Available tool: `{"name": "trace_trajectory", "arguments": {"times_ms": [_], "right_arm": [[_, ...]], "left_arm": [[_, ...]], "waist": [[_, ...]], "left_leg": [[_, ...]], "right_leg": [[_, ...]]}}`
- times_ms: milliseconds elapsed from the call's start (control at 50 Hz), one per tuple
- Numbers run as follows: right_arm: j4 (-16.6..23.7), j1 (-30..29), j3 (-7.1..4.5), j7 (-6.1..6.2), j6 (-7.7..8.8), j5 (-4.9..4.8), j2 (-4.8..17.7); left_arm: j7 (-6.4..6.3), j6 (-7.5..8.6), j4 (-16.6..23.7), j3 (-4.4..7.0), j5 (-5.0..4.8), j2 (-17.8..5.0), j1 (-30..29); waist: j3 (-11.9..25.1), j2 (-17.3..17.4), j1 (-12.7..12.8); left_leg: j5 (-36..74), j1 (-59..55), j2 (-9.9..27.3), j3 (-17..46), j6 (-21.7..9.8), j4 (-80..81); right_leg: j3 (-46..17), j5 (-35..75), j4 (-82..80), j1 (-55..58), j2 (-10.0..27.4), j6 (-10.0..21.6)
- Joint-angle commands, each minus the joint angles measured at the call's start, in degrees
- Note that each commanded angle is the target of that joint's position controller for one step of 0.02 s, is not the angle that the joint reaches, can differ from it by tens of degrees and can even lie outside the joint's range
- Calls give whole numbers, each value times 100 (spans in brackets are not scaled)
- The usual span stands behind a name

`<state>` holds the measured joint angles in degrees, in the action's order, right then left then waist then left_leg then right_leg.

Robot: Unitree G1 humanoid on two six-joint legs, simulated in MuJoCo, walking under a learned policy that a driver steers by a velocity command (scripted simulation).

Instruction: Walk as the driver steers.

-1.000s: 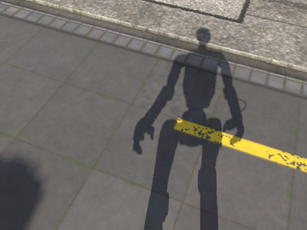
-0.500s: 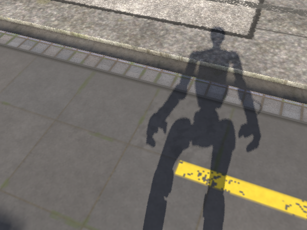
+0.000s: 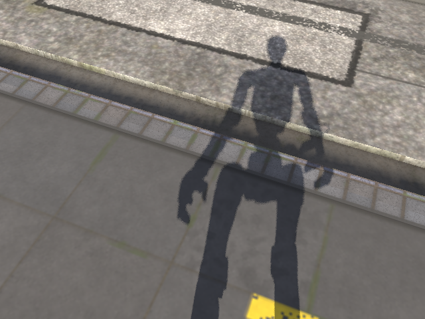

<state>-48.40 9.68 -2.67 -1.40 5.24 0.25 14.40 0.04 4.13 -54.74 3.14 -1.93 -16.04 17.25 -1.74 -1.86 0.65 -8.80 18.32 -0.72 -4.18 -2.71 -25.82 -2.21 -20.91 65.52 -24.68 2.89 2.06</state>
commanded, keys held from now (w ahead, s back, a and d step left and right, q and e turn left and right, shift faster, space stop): w+e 0.74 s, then w+q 0.26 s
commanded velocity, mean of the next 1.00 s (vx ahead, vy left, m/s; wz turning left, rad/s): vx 0.50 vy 0.00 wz -0.39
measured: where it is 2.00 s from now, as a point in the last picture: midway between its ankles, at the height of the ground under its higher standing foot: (274, 167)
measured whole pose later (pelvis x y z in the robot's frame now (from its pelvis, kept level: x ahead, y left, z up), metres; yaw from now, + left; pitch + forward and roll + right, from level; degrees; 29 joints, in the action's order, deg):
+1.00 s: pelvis +0.59 -0.12 -0.01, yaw -24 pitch +2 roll +1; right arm -46.2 8.1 0.4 -1.7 6.4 3.1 15.7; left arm 4.5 5.9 -47.9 2.2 5.1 -15.1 22.7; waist -0.5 -0.3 1.2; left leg -10.2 23.5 -2.4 -3.3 -3.8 -31.5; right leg -8.3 -29.0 56.5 -8.9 -4.1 1.0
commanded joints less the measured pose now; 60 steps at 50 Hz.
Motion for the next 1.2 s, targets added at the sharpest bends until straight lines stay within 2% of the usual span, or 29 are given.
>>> {"name": "trace_trajectory", "arguments": {"times_ms": [20, 100, 180, 300, 360, 400, 420, 440, 460, 480, 520, 560, 620, 680, 700, 720, 740, 780, 840, 880, 920, 940, 960, 980, 1000, 1020, 1060, 1100, 1200], "right_arm": [[141, 78, -133, 5, 140, 74, 547], [-63, 306, -194, 109, 181, 114, 716], [-139, 374, -199, 219, 144, 76, 820], [-398, 936, -286, 269, -86, -57, 1018], [-314, 739, -360, 322, -218, -111, 1236], [-235, 548, -366, 361, -298, -136, 1298], [-115, 609, -299, 359, -241, -49, 1156], [145, 1188, -18, 220, -43, 111, 217], [237, 535, -86, 125, 220, -121, 679], [423, -4, -152, 82, 351, -307, 898], [362, -91, -192, 149, 390, -94, 898], [368, 118, -250, 147, 236, -26, 909], [523, -158, -207, 177, 97, 65, 692], [733, -837, -129, 152, 104, 60, 506], [555, -205, 283, -66, -25, 635, -228], [539, -313, 255, -152, -139, 641, -34], [675, -655, 221, -174, -205, 552, 288], [793, -1035, 223, -165, -222, 425, 592], [937, -1471, 303, -59, -120, 333, 605], [912, -1338, 269, -23, -38, 275, 704], [630, -358, 83, 17, 103, 117, 1147], [361, 768, 49, 1, 142, 166, 1388], [14, 2206, 16, 4, 57, 253, 1316], [-368, 2941, 31, -6, 126, 374, 1116], [-302, 2261, -11, -25, 222, 321, 1152], [-149, 1579, 76, -11, 197, 286, 817], [34, 947, 230, -9, 178, 235, 318], [173, 624, 192, -23, 259, 220, 353], [77, 1045, -51, -369, 318, 291, 872]], "left_arm": [[-48, -98, 245, 134, 9, -293, 246], [-53, -176, 459, 200, 51, -287, -189], [83, -115, 694, 161, 98, -167, -803], [294, -130, 1302, 68, 94, -74, -1743], [374, -156, 1462, 176, 81, -303, -1447], [326, -167, 1195, 447, 45, -775, -68], [188, -222, 1014, 650, 50, -1306, 810], [153, -185, 1051, 694, 4, -1794, 635], [169, -118, 1166, 545, 65, -1301, 830], [170, -53, 1154, 464, 110, -1022, 610], [166, -17, 1330, 349, 100, -649, -179], [118, -11, 1479, 295, 159, -561, -430], [2, 5, 1471, 356, 115, -832, -248], [-81, -49, 1421, 383, 77, -901, 10], [320, 239, 1193, 174, 894, -481, 477], [522, 325, 1210, 266, 836, -549, 463], [640, 361, 1262, 292, 714, -683, 399], [716, 364, 1132, 303, 602, -780, 708], [513, 277, 912, 279, 581, -842, 1083], [420, 242, 901, 240, 594, -922, 784], [429, 249, 876, 162, 718, -877, 713], [400, 301, 972, -16, 826, -324, 1394], [466, 359, 983, -125, 860, -130, 1666], [483, 324, 1331, -17, 662, -423, 325], [347, 306, 1475, -31, 598, -347, -202], [203, 294, 1391, -37, 717, -481, -158], [100, 231, 1343, -131, 912, -269, -172], [94, 106, 1378, -172, 846, -180, -273], [135, -95, 1591, -386, 638, 45, -1145]], "waist": [[223, 829, -2], [-15, 572, -15], [-158, 495, -172], [-469, 368, -490], [-81, 662, -155], [689, 648, 631], [1241, -12, 952], [1687, -1335, 191], [2145, -614, 619], [1378, -387, 658], [614, 216, 166], [493, 92, -131], [269, 76, -144], [156, -103, 110], [508, -575, 19], [85, -358, 93], [20, -214, 135], [-89, -157, 294], [-157, -254, 564], [-42, -235, 319], [687, -97, -168], [2093, 752, -196], [2799, 1495, -755], [1564, 808, -1272], [325, 555, -923], [221, 319, -659], [269, 340, -216], [268, 407, -43], [-44, 362, -328]], "left_leg": [[70, -733, 1479, 1313, -821, 1792], [821, -917, 1491, 568, -829, 1978], [1095, -1094, 1363, -148, -647, 2057], [1930, -2387, 1769, -526, -591, 1585], [4509, -2639, 1800, -774, -413, 579], [5187, -2118, 1519, -965, -161, -1369], [3350, -708, 1247, -966, 103, -3142], [-2240, 1894, -46, -308, 438, -5052], [-2462, 2538, -41, 905, 302, -5547], [-1916, 2926, 246, 938, 140, -5379], [-1174, 2325, 658, 876, 127, -4377], [-924, 1735, 785, 900, 265, -3913], [-391, 1731, 704, 709, 563, -2971], [824, 1489, 436, 633, 649, -1553], [1151, 942, 437, 565, 658, -1663], [1164, 1031, 516, 543, 636, -1576], [1108, 1019, 523, 499, 618, -1384], [1098, 1471, 564, 532, 525, -1056], [654, 2374, 486, 489, 285, -428], [883, 1484, 188, 85, -33, -139], [1333, -800, -165, -130, -484, -492], [2284, -3396, 657, 1094, -1489, -832], [1491, -5443, 1997, 3683, -2546, 40], [1, -4925, 1861, 4152, -1884, 735], [-753, -3626, 1796, 3688, -1494, 939], [-600, -2663, 1635, 3347, -1501, 1128], [408, -1617, 1391, 2738, -1532, 1483], [239, -1142, 1111, 2334, -1513, 1728], [1180, -99, 763, 1711, -1466, 1650]], "right_leg": [[-305, 605, -2, -852, 486, -20], [-535, 1642, -736, -1507, 418, -119], [-158, 2680, -2000, -1372, 322, -120], [329, 2060, -2867, -1807, 222, 99], [831, 1178, -2907, -953, -217, 386], [961, 1304, -3344, 1013, -689, 735], [-294, 1276, -3588, 2768, -9, 1090], [-3544, 551, -4097, 4597, 1392, 2184], [-4397, 257, -4801, 4843, 1616, 2220], [-3521, 756, -4873, 4322, 1446, 1917], [-2265, 1872, -4961, 2685, 958, 1567], [-1900, 2437, -5197, 1906, 744, 1535], [-1441, 2937, -5349, 1339, 561, 1513], [-1079, 2616, -5250, 1076, 201, 1213], [-917, 1918, -5161, 880, 51, 1310], [-1075, 1789, -5209, 696, 178, 1347], [-1242, 1725, -5142, 652, 263, 1343], [-1480, 1919, -4994, 1420, 652, 1404], [-1836, 2450, -4822, 3096, 1135, 1291], [-1485, 3467, -4629, 3019, 1025, 1000], [-681, 4963, -3482, 2235, 290, 410], [-436, 3448, -1934, 938, -462, -23], [-262, -851, -85, -1004, -1348, -435], [-700, -1294, 1014, -2259, -1124, -201], [-704, -718, 1161, -2681, -551, -32], [-753, -238, 780, -2202, -199, 70], [-623, 183, 19, -1346, 209, 83], [-422, -58, -673, -1064, 262, -136], [231, 1478, -2634, -321, 70, -379]]}}
Next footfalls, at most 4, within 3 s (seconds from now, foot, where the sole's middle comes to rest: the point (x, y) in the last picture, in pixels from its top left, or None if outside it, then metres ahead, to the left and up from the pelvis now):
0.42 right None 0.37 -0.16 -0.78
0.92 left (239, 244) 0.73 -0.08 -0.78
1.40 right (312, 196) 0.94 -0.36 -0.78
1.88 left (241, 153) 1.14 -0.10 -0.78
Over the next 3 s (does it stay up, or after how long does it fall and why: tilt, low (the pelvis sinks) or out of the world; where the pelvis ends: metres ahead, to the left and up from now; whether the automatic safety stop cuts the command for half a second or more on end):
stays up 1.63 -0.08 -0.11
